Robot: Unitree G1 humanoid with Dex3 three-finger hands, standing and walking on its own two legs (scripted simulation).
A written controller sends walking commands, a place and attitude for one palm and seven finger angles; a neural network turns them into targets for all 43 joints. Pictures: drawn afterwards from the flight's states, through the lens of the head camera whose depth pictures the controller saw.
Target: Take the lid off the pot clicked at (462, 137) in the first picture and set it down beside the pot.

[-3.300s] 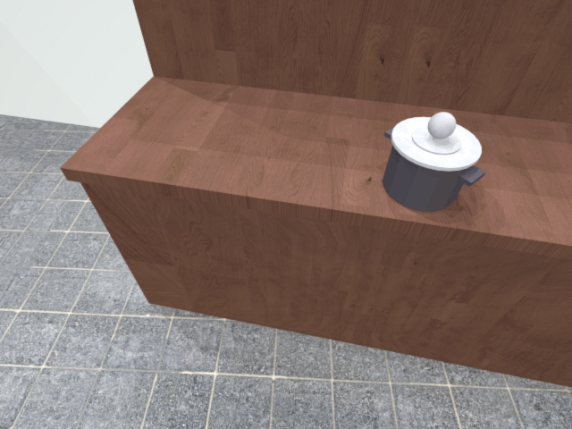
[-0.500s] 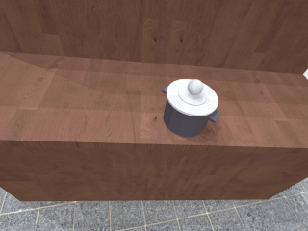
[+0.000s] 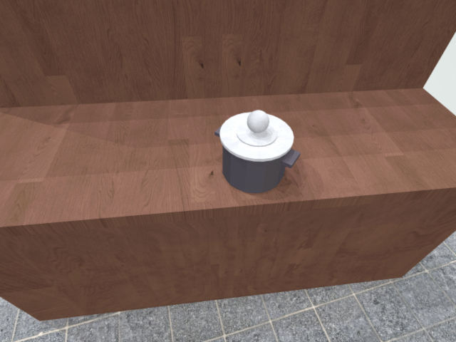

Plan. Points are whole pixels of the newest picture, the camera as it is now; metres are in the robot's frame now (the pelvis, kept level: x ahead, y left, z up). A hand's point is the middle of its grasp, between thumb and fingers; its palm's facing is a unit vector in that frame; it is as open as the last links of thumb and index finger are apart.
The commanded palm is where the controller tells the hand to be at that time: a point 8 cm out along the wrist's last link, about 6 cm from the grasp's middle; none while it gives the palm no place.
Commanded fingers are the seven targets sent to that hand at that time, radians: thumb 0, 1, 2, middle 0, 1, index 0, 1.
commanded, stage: come to a stop and stand still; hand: left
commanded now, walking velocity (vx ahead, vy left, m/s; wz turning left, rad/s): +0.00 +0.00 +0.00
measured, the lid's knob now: (258, 121) +0.56 -0.04 +0.10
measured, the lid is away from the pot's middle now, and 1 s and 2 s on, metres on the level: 0.00 0.00 0.00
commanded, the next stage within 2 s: look again from close up in 0.78 s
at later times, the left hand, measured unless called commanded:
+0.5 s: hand out of the picture -0.03 +0.09 -0.18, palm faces +0.09 -0.99 -0.14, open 7.4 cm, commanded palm none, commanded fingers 0.00 0.90 0.90 -0.20 -0.30 -0.20 -0.30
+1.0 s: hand out of the picture +0.00 +0.12 -0.18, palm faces +0.03 -0.98 -0.18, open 7.4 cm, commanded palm none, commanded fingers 0.00 0.90 0.90 -0.20 -0.30 -0.20 -0.30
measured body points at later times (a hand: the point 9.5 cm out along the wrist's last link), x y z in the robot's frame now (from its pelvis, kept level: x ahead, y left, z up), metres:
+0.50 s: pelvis +0.02 -0.04 +0.00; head +0.03 -0.04 +0.45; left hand -0.03 +0.15 -0.17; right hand +0.01 -0.25 -0.17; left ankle +0.04 +0.07 -0.74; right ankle -0.06 -0.10 -0.74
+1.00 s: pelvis +0.03 -0.03 -0.01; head +0.04 -0.02 +0.44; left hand +0.00 +0.18 -0.17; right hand +0.06 -0.26 -0.16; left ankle +0.04 +0.07 -0.74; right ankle -0.06 -0.11 -0.74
